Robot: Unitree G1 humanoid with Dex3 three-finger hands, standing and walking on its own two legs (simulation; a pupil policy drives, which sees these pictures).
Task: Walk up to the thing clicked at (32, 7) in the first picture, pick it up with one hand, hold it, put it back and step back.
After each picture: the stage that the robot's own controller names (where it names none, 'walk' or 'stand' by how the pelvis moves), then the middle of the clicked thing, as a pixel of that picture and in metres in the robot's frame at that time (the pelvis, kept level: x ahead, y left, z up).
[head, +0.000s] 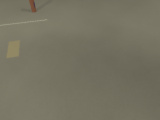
stand; (32, 3) +2.23 +0.74 -0.65
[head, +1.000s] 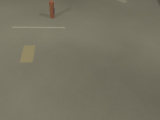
walk; (51, 9) +2.16 +0.37 -0.63
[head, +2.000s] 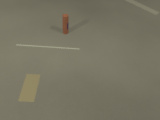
walk; (65, 24) +1.58 +0.19 -0.64
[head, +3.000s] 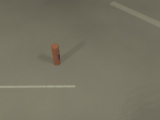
walk; (56, 55) +1.06 +0.21 -0.65
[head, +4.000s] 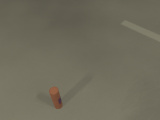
walk; (56, 98) +0.63 +0.23 -0.63
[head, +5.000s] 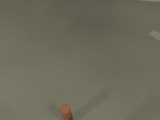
walk; (67, 115) +0.46 +0.18 -0.63
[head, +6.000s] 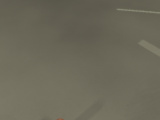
stand; out of the picture +0.41 +0.16 -0.65
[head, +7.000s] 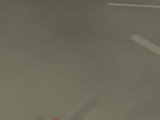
stand; out of the picture +0.39 +0.19 -0.66
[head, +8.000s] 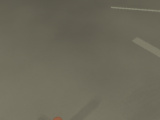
stand; out of the picture +0.41 +0.17 -0.66
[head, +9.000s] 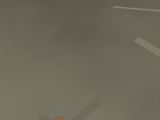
stand; out of the picture +0.41 +0.17 -0.66
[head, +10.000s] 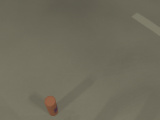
go down; (51, 106) +0.43 +0.17 -0.60
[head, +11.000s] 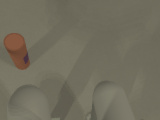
go down; (19, 54) +0.48 +0.23 -0.25
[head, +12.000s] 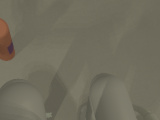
close in; (2, 43) +0.47 +0.25 -0.21
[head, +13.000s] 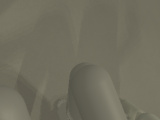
close; out of the picture +0.45 +0.29 -0.15
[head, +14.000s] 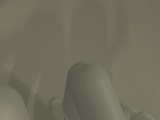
lift; out of the picture +0.44 +0.29 -0.16
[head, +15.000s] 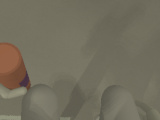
lift; (13, 75) +0.32 +0.23 -0.01
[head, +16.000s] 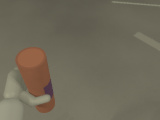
hold; (39, 85) +0.31 +0.14 +0.09
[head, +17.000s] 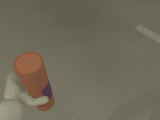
hold; (38, 86) +0.32 +0.15 +0.05
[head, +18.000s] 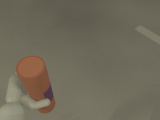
hold; (39, 89) +0.31 +0.15 +0.05
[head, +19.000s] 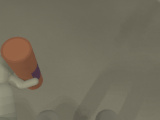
crouch; (27, 68) +0.38 +0.18 -0.01
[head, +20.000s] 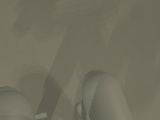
lower; out of the picture +0.47 +0.27 -0.07
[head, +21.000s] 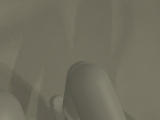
lower; out of the picture +0.45 +0.31 -0.15
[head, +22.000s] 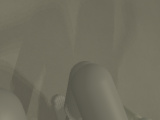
lower; out of the picture +0.44 +0.31 -0.16
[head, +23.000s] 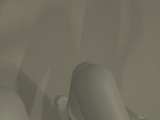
lower; out of the picture +0.43 +0.30 -0.15
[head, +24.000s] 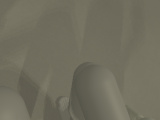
rest; out of the picture +0.42 +0.30 -0.15
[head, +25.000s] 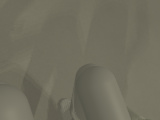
open; out of the picture +0.43 +0.27 -0.17
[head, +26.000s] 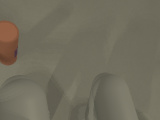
stand; (7, 47) +0.44 +0.24 -0.19
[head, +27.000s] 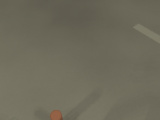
stand; out of the picture +0.40 +0.15 -0.57
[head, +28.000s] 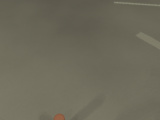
stand; out of the picture +0.42 +0.16 -0.60
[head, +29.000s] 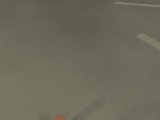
stand; out of the picture +0.40 +0.16 -0.60
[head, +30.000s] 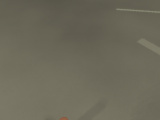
stand; out of the picture +0.43 +0.15 -0.65
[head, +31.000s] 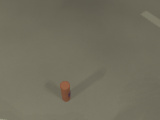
walk; (65, 92) +0.55 +0.12 -0.64
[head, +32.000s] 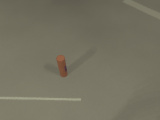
walk; (62, 66) +0.84 +0.22 -0.63
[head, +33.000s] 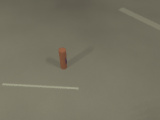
stand; (63, 59) +1.05 +0.18 -0.64
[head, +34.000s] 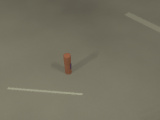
stand; (67, 64) +1.03 +0.16 -0.66
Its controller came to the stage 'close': yes
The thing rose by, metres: 0.68
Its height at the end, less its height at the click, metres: +0.00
